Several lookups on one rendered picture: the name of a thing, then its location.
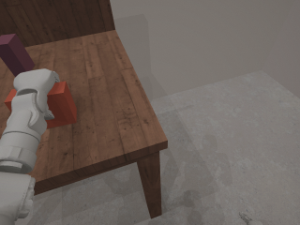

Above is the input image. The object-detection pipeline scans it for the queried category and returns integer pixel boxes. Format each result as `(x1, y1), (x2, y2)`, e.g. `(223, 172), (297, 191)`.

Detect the sponge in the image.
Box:
(4, 81), (77, 128)

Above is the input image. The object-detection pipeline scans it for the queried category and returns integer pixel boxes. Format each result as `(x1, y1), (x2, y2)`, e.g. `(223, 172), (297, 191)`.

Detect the left robot hand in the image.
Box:
(13, 68), (60, 120)

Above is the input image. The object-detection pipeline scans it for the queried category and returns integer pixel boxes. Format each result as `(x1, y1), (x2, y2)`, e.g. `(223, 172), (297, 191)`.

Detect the right robot hand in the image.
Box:
(239, 211), (263, 225)

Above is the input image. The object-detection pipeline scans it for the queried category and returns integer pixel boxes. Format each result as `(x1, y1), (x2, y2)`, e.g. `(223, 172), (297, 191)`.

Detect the table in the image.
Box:
(0, 0), (168, 219)

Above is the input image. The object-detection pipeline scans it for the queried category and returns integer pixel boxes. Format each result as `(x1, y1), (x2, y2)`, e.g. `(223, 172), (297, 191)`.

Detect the left robot upper arm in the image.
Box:
(0, 172), (36, 225)

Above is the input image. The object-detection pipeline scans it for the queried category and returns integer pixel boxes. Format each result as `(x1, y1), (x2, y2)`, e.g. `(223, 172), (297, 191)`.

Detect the left robot forearm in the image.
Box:
(0, 86), (48, 174)

